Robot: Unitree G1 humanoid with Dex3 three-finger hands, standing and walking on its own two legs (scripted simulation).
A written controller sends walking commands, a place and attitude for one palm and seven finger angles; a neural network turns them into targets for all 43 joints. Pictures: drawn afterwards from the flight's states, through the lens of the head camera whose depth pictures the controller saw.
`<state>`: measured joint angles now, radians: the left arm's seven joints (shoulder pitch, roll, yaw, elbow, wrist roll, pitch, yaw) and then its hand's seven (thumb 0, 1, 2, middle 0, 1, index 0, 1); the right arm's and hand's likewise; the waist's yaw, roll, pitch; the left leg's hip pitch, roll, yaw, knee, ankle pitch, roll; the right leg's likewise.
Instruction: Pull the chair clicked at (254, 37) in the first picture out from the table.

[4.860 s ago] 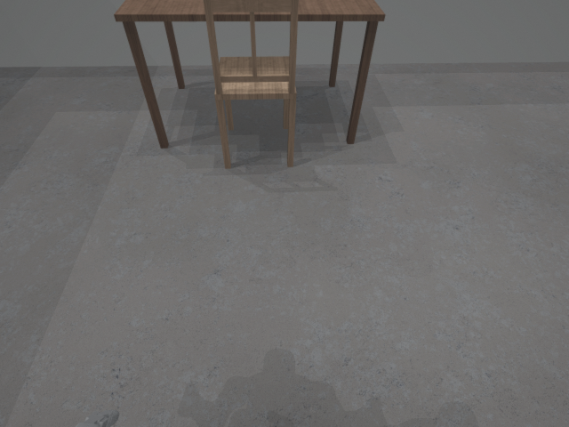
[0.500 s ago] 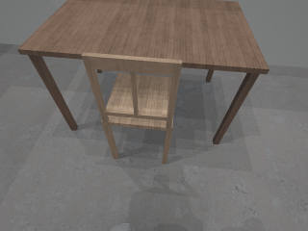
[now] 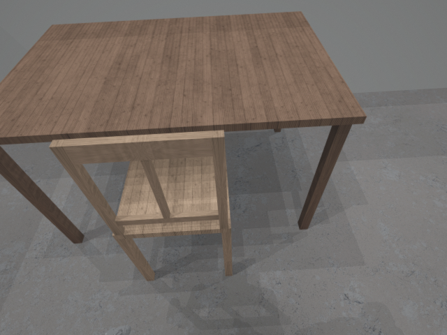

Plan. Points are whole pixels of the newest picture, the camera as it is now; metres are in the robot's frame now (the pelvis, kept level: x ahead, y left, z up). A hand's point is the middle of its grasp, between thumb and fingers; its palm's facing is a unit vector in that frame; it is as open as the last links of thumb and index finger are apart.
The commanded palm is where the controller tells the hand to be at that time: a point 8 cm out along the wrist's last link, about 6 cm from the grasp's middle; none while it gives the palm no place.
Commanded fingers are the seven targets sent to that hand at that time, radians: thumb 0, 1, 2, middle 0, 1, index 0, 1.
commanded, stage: come to a stop and stand still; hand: left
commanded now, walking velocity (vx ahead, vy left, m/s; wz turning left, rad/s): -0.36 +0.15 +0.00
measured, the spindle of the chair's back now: (157, 190) +0.47 +0.19 -0.10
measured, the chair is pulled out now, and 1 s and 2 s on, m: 0.00 0.00 0.00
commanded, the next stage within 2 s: look again from close up in 0.98 s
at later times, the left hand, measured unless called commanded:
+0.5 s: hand out of the picture +0.02 +0.27 -0.17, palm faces +0.01 -0.97 -0.25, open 7.3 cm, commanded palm none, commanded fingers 0.00 0.90 0.90 -0.20 -0.30 -0.20 -0.30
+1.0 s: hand out of the picture -0.03 +0.28 -0.16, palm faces -0.03 -0.98 -0.19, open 7.4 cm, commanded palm none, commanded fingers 0.00 0.90 0.90 -0.20 -0.30 -0.20 -0.30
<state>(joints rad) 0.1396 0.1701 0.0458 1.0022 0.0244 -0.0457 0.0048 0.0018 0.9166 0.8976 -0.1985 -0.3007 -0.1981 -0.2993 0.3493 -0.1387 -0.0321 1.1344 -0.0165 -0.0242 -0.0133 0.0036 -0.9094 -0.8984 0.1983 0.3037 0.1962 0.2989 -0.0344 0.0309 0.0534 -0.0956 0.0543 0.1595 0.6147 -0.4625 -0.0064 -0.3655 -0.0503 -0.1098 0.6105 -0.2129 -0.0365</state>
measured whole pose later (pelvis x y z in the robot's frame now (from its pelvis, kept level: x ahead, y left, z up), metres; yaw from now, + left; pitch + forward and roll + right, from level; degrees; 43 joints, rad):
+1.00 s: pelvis -0.04 +0.11 +0.01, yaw -3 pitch -2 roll +0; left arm 0.34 0.15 -0.01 0.99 0.03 0.02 0.03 0.00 0.91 0.90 -0.20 -0.30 -0.20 -0.30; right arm 0.28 -0.18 -0.02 1.02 -0.01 0.02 -0.01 0.00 -0.91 -0.90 0.20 0.30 0.20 0.30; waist -0.01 0.00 0.03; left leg -0.23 -0.08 0.15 0.47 -0.21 0.13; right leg -0.29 -0.07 0.00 0.52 -0.21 0.01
